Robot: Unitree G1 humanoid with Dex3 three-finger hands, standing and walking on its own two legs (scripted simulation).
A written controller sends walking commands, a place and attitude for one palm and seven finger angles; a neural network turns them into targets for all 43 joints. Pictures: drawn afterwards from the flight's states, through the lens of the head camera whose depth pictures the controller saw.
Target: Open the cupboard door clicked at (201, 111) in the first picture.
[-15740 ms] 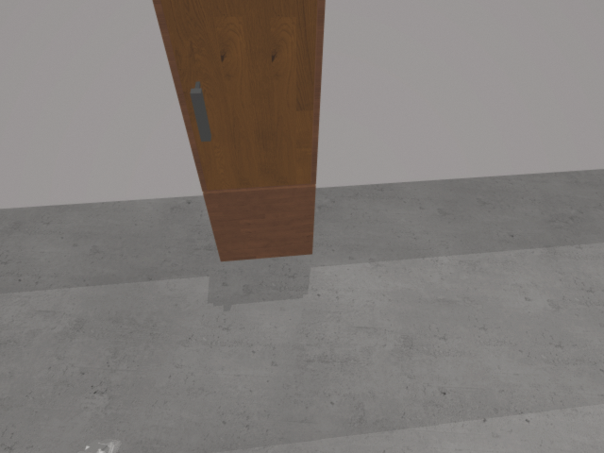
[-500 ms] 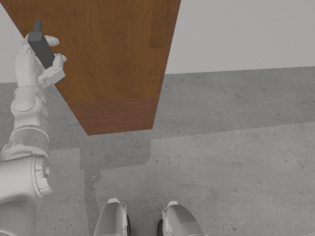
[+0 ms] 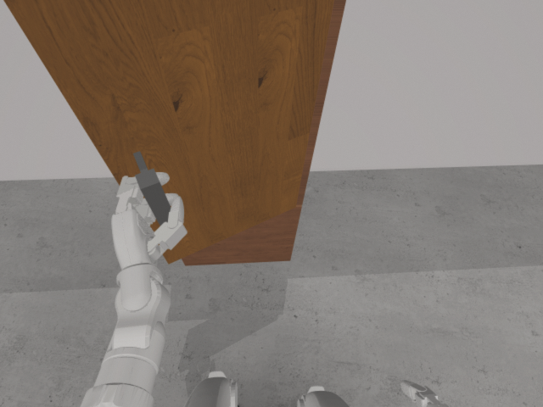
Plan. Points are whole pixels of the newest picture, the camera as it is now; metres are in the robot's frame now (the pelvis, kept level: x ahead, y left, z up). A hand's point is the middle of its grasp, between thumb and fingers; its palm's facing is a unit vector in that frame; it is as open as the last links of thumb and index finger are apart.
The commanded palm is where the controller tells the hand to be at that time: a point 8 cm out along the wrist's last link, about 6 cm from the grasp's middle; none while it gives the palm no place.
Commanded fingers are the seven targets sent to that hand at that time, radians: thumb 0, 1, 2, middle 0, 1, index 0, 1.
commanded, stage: pull the door open along its arc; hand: left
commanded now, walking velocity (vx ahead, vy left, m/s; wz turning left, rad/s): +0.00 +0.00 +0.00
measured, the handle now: (156, 195) +0.42 +0.19 +0.03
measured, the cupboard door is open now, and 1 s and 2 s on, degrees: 24 51 52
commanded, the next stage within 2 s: open thumb and fingers to let go in 0.36 s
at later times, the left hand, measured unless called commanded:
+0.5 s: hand (248, 285) +0.28 +0.04 +0.04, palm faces +0.40 -0.92 -0.04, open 7.2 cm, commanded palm +0.24 +0.08 +0.03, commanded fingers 0.00 0.69 0.81 -0.38 -1.33 -0.38 -1.33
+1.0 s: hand (250, 276) +0.29 +0.04 +0.03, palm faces +0.45 -0.89 -0.02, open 12.8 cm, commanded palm +0.24 +0.08 +0.03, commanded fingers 0.00 -0.50 0.30 -0.25 -0.90 -0.25 -0.90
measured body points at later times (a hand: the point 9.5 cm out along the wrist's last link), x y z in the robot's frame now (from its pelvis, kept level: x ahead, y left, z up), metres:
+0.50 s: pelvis +0.00 -0.05 +0.00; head +0.05 -0.06 +0.44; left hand +0.25 +0.09 +0.04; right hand +0.20 -0.24 -0.10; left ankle +0.02 +0.10 -0.66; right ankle -0.03 -0.11 -0.66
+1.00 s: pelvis -0.03 -0.07 -0.01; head +0.04 -0.09 +0.44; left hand +0.26 +0.08 +0.03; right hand +0.14 -0.28 -0.14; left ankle +0.01 +0.10 -0.66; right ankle -0.03 -0.11 -0.66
